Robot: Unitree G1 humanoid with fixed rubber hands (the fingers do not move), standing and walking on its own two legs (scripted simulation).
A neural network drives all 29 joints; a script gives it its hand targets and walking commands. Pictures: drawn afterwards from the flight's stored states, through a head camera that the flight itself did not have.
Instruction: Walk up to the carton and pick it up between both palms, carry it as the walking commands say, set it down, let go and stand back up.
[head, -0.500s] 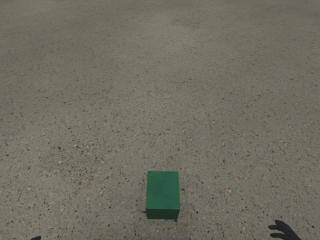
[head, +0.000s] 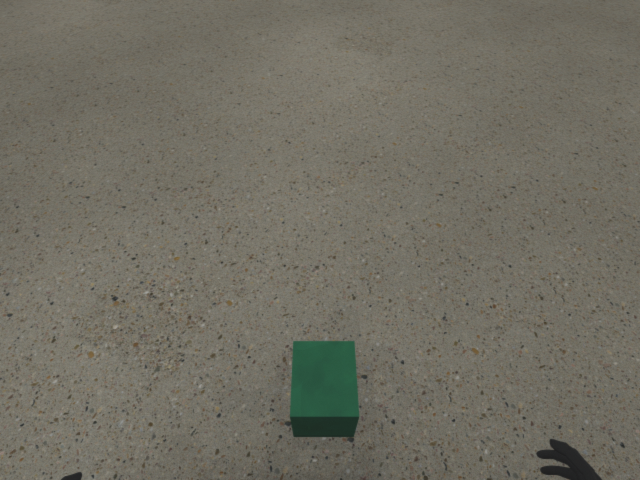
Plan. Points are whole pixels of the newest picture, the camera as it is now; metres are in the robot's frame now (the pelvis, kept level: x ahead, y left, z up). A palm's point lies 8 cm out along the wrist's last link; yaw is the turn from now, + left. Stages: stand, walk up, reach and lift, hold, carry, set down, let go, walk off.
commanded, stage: walk up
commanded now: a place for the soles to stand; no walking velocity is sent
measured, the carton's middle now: (323, 389) +0.45 -0.01 -0.66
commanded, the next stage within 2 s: reach and lift in 1.34 s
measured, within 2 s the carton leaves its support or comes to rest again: neither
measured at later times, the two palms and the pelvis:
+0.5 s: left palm out of the picture +0.09 +0.33 -0.07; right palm out of the picture +0.11 -0.32 -0.09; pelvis +0.00 +0.00 +0.00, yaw -1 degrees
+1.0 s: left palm out of the picture +0.10 +0.32 -0.07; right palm out of the picture +0.10 -0.33 -0.09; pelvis +0.00 +0.00 +0.00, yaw -3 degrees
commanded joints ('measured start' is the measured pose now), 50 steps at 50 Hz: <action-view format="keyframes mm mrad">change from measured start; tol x4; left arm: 1 -33 157 51 -6 3 7 1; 21 -34 162 49 -10 2 7 3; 30 45 152 58 14 2 15 4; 38 -57 177 55 -15 7 4 4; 50 -9 164 53 -11 3 9 6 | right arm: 1 -83 -210 -53 -17 4 1 -3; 50 -79 -212 -61 -29 6 6 -5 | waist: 1 -34 50 -29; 19 -36 23 -31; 30 -11 105 -44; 36 -45 1 -2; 50 -32 21 -70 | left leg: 1 105 86 -117 -164 -108 92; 7 73 111 -119 -157 -82 102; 12 97 85 -108 -146 -110 89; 19 132 80 -97 -125 -53 83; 26 75 149 -138 -194 -24 127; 30 39 146 -117 -189 -79 121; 35 98 52 -63 -108 -158 69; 38 147 48 -75 -117 -147 66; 44 142 93 -98 -147 -36 89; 50 134 123 -95 -138 -13 106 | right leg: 1 -143 -47 97 -93 164 -84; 6 -102 -37 64 -56 193 -76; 19 -164 -52 127 -105 188 -88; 26 -78 -7 29 7 211 -61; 30 -50 -9 13 5 205 -68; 37 -203 -80 203 -174 108 -102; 50 -110 -27 100 -47 215 -82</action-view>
